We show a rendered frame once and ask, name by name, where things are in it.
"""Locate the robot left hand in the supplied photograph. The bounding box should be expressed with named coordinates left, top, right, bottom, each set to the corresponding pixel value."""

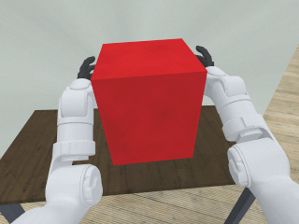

left=77, top=56, right=95, bottom=81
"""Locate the robot left forearm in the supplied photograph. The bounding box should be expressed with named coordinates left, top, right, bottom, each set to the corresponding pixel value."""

left=45, top=78, right=96, bottom=201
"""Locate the right robot upper arm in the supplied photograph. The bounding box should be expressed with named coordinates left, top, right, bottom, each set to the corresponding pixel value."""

left=227, top=137, right=299, bottom=224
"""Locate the table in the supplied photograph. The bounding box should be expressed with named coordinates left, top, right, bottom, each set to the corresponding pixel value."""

left=0, top=105, right=256, bottom=224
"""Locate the carton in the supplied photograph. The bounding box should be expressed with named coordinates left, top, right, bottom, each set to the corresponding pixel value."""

left=91, top=38, right=207, bottom=165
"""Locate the robot right forearm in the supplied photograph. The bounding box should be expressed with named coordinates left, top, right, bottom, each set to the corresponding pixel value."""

left=204, top=66, right=291, bottom=175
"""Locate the robot right hand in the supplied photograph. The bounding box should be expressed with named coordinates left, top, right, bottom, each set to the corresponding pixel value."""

left=195, top=46, right=214, bottom=68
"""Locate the left robot upper arm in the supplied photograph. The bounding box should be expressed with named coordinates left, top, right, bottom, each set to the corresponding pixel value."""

left=11, top=163, right=103, bottom=224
